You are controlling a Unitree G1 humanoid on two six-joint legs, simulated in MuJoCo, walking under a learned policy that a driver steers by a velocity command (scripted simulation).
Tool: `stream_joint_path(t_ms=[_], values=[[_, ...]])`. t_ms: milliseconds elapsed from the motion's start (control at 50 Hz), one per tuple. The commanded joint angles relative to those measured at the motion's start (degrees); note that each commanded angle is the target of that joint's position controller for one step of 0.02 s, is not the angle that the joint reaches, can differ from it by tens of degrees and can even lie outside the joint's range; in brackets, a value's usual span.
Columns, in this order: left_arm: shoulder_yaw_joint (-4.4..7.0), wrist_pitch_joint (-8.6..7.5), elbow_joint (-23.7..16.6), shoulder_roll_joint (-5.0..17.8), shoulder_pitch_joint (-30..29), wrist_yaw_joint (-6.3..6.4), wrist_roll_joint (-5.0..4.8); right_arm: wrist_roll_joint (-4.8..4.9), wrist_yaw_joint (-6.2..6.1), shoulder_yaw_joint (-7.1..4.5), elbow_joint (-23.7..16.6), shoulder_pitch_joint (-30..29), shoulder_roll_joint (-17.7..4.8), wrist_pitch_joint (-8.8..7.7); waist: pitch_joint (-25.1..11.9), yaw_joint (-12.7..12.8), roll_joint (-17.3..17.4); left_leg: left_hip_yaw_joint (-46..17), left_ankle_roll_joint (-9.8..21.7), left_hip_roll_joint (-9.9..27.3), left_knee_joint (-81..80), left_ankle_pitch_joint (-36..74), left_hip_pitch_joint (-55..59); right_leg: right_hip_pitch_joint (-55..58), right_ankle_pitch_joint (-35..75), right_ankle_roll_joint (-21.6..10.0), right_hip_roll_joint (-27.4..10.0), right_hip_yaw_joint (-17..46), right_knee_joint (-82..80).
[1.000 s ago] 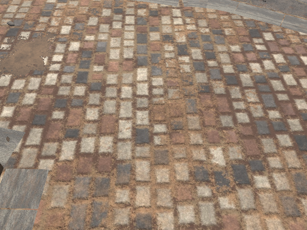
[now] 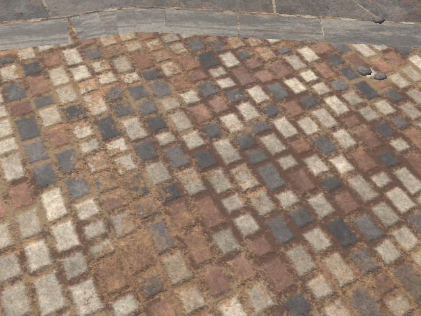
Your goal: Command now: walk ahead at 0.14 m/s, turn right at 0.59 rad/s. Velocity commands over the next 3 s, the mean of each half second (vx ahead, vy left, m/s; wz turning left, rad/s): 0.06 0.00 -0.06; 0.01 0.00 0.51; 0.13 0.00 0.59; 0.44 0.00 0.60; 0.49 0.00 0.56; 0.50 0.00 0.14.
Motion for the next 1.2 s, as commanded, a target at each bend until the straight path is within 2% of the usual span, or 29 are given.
stream_joint_path(t_ms=[20, 80, 120, 180, 220, 240, 260, 280, 300, 340, 380, 400, 480, 560, 600, 620, 640, 660, 680, 700, 720, 740, 760, 780, 820, 940, 1060, 1160, 1200], values=[[-0.16, 1.31, -3.0, 0.6, 5.2, -0.91, 0.34, 0.01, -0.28, -1.74, -3.1, 0.4, -7.3, -0.35, -8.6, 1.9, 10.2, -7.1, 9.3, 15.8, -7.2, 33.5, 5.7, 0.4, 4.4, 0.6, -2.6, -0.2, -2.8], [-1.05, 1.77, -5.2, -0.1, 1.0, -1.87, 0.25, 0.00, -0.32, -2.06, -3.1, 0.3, -8.1, 0.45, -7.9, 1.2, 10.8, -2.7, 8.3, 14.9, -7.4, 25.4, 3.5, 4.3, 9.0, 0.3, -3.9, -2.1, -12.4], [-1.69, 1.62, -6.1, -0.7, -1.3, -1.95, 0.21, -0.09, 0.09, -2.36, -2.3, 2.3, -9.1, 0.74, -8.0, -0.2, 11.2, -2.5, 8.2, 14.5, -6.7, 24.1, 2.1, 9.3, 8.3, -0.2, -2.7, -2.7, -19.1], [-2.19, 1.07, -6.1, -0.6, -1.9, -1.05, 0.16, 0.04, 0.88, -2.53, -1.0, 4.4, -9.9, 1.68, -8.3, -1.4, 11.5, -5.1, 8.2, 14.8, -4.3, 20.7, 4.6, 13.1, 4.8, -1.1, -1.0, -3.3, -28.0], [-2.92, -0.08, -4.4, -1.7, 1.2, -0.18, 0.68, 0.70, 1.25, -1.66, -0.4, 3.5, -8.0, 2.58, -8.2, 0.9, 8.5, -5.6, 4.8, 12.4, -0.6, 13.6, 1.7, 23.7, 13.3, -2.2, -1.4, -3.1, -44.2], [-2.98, -0.98, -3.6, -0.1, 2.5, 0.55, 1.47, 0.35, 1.68, -0.53, 0.0, 6.0, -4.6, 2.67, -9.9, 0.5, 3.0, -4.4, 1.2, 9.7, 2.1, 6.4, -1.6, 31.6, 20.9, -2.5, -8.4, 3.5, -49.8], [-2.92, -1.67, -4.7, 4.3, 2.8, 1.22, 2.25, -0.33, 2.17, 0.42, -1.0, 10.8, -0.4, 2.89, -11.6, -2.6, -9.3, -1.1, -2.0, 4.3, 10.1, -20.1, -6.6, 36.2, 43.5, -4.6, -24.4, 17.2, -48.0], [-2.50, -1.62, -4.7, 4.8, -0.7, 2.42, 0.12, 1.33, 1.58, 0.19, 0.4, 9.9, -1.9, 4.45, -10.7, -0.7, -11.4, -4.9, -2.1, 1.4, 12.9, -25.2, -2.5, 25.6, 39.3, -12.0, -23.9, 14.4, -48.6], [-2.75, -1.62, -5.0, 3.3, -3.4, 2.60, 0.10, 1.66, 1.45, -0.78, 0.1, 7.7, -5.7, 5.28, -7.3, -1.1, -8.9, -6.3, -2.1, 0.4, 16.6, -23.7, -3.4, 23.2, 33.4, -12.1, -21.0, 12.1, -50.1], [-2.82, -1.33, -4.6, 3.6, -5.4, 2.99, -0.04, 1.19, 1.47, -2.24, 0.2, 6.6, -7.8, 5.72, -5.5, -2.0, -7.5, -6.7, -2.1, -1.1, 23.6, -19.9, -5.8, 22.3, 33.2, -10.6, -17.4, 6.5, -50.5], [-2.63, -1.19, -4.8, 3.2, -5.0, 3.56, -0.61, 0.38, 1.24, -2.78, 1.4, 8.9, -7.0, 6.08, -6.6, -2.3, -5.4, -6.3, -2.6, -1.6, 30.7, -19.2, -6.7, 22.9, 37.3, -11.2, -17.1, 2.7, -49.0], [-2.61, -1.13, -4.8, 2.7, -4.7, 3.65, -0.63, 0.38, 1.17, -2.86, 1.3, 8.9, -6.3, 6.20, -7.1, -2.2, -4.2, -6.3, -2.9, -1.5, 33.0, -19.3, -7.2, 23.2, 37.4, -11.8, -17.6, 1.9, -48.6], [-2.33, -0.79, -4.3, 1.7, -4.7, 3.68, -0.02, 0.45, 1.64, -2.64, -0.6, 6.0, -4.2, 7.09, -6.3, -1.1, -5.4, -5.4, -3.4, -0.4, 28.2, -18.1, -7.9, 22.8, 27.5, -12.2, -18.2, 0.2, -48.3], [-1.26, -0.64, -3.7, 3.7, -4.4, 2.97, 0.38, 0.77, 2.35, -2.66, -2.6, 5.1, -4.5, 7.33, -8.0, -0.4, -6.8, -3.4, -2.1, -0.8, 20.4, -18.1, -3.5, 22.6, 27.1, -12.2, -20.1, 0.2, -45.9], [-0.70, -0.41, -3.7, 5.0, -5.6, 2.77, 0.13, 0.94, 2.61, -2.71, -2.7, 7.0, -4.5, 6.96, -8.7, -2.1, -5.9, -2.1, -0.7, -1.4, 13.2, -14.1, 1.3, 20.9, 25.9, -10.1, -20.1, -1.0, -42.9], [-0.45, -0.11, -3.6, 5.3, -6.2, 2.72, -0.12, 0.87, 2.65, -2.70, -2.3, 8.9, -4.5, 6.49, -8.6, -3.5, -4.3, -1.8, 0.3, -2.3, 5.8, -8.3, 5.8, 18.0, 21.7, -7.4, -19.0, -3.1, -39.9], [-0.40, 0.23, -3.0, 4.3, -4.3, 2.48, -0.01, 0.12, 2.40, -3.19, -2.3, 9.3, -7.0, 5.81, -6.7, -3.5, 2.7, -9.0, 1.6, 0.3, -3.2, -4.6, 8.6, 12.7, 12.0, -3.0, -15.8, -6.6, -32.6], [-1.39, 0.81, -4.4, -0.4, -1.5, 2.07, 0.62, -0.43, 1.84, -4.30, -4.0, 8.7, -13.5, 5.07, -6.1, -1.1, 19.0, -31.4, 5.1, 16.7, -8.2, 6.4, 13.1, -0.6, -9.7, 2.0, -7.6, -12.1, -16.9], [-1.65, 1.67, -7.3, 0.6, -8.8, 2.86, 0.34, -0.25, 1.55, -5.96, -3.7, 11.6, -18.4, 5.31, -2.4, -5.3, 19.4, -37.6, 12.4, 21.3, -9.9, 16.8, 4.9, -4.0, -14.9, 1.9, -1.8, -4.3, -10.4], [-1.51, 1.96, -7.1, 1.6, -9.3, 2.95, -0.19, -0.14, 1.29, -5.41, -3.3, 10.6, -15.5, 5.48, -1.0, -3.6, 12.3, -32.9, 12.9, 18.1, -9.4, 13.6, 4.3, -3.6, -10.2, 1.6, -3.5, -0.9, -5.8], [-1.23, 1.67, -6.0, 2.1, -7.9, 2.61, -0.69, 0.62, 1.05, -4.66, -4.0, 6.5, -13.0, 5.64, -0.3, -1.5, 9.7, -28.0, 11.2, 14.0, -9.4, 8.8, 3.6, -3.2, -4.4, 1.1, -4.1, 0.2, -5.5], [-0.96, 1.13, -4.7, 2.9, -6.1, 2.34, -0.60, 0.59, 0.96, -4.30, -5.1, 2.5, -11.7, 5.87, -1.0, 0.0, 9.0, -25.1, 9.2, 10.4, -8.9, 7.6, 4.9, -3.0, -0.5, 0.9, -4.0, 0.3, -5.7], [-0.62, 0.95, -3.8, 3.7, -4.4, 2.01, 0.25, 1.04, 0.73, -4.10, -5.9, 1.5, -11.0, 5.75, -2.6, 0.0, 9.5, -23.6, 8.9, 9.0, -8.1, 11.5, 7.0, -3.0, 2.0, 1.0, -3.5, -0.3, -4.3], [-0.52, 0.87, -3.2, 3.7, -3.1, 1.70, 0.52, 1.23, 0.84, -3.87, -6.1, 1.9, -10.2, 5.58, -4.9, 0.0, 8.6, -22.8, 8.9, 8.3, -7.3, 15.0, 9.0, -2.4, 3.0, 1.4, -3.2, -0.1, -3.1], [-0.68, 0.98, -3.4, 2.9, -3.0, 1.49, 0.16, 1.47, 1.00, -4.08, -5.8, 3.9, -10.6, 5.20, -6.5, -0.6, 7.0, -23.3, 9.0, 8.3, -6.5, 17.1, 12.0, -3.1, 3.8, 2.0, -3.0, 0.3, -3.0], [-0.94, 1.36, -5.1, 3.2, -5.2, 2.05, -0.05, 0.89, 0.64, -4.55, -5.8, 6.9, -11.8, 5.43, -5.3, -2.9, 9.3, -28.7, 10.6, 8.1, -6.2, 10.9, 14.3, -4.6, 2.1, 3.2, -2.4, 1.4, -12.0], [-1.48, 0.61, -6.9, 3.4, -6.0, 2.38, -0.55, 0.28, 1.08, -5.08, -7.0, 5.7, -13.3, 5.75, -6.1, -3.0, 9.0, -33.9, 11.5, 7.2, -4.0, 12.1, 9.9, 1.8, -0.4, 2.1, -0.6, 2.1, -19.1], [-1.95, -0.37, -7.9, 3.7, -3.3, 2.90, -1.39, 0.27, 1.70, -5.42, -7.8, 2.3, -13.6, 6.11, -7.3, -1.3, 9.9, -38.5, 8.9, 5.2, -1.9, 16.5, 6.4, 11.7, -0.6, 0.2, 1.7, 2.4, -29.4], [-2.10, -1.04, -7.1, 3.4, 1.0, 3.63, -1.17, 1.08, 1.61, -5.23, -8.2, -0.8, -12.8, 6.22, -7.1, 1.9, 8.9, -37.6, 4.8, 1.8, 0.5, 10.7, 1.4, 21.7, 7.5, -0.6, 1.3, 2.2, -43.9]])
Next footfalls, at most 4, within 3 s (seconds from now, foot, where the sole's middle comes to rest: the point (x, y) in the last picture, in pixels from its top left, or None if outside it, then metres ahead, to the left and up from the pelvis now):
0.24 right None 0.11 -0.13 -0.78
0.64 left None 0.03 0.08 -0.78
1.22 right None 0.11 -0.09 -0.78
1.74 left None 0.10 0.24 -0.78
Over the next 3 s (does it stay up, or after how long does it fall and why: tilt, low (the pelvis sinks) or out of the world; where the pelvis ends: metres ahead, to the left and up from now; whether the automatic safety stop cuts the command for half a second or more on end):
stays up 0.36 0.72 0.00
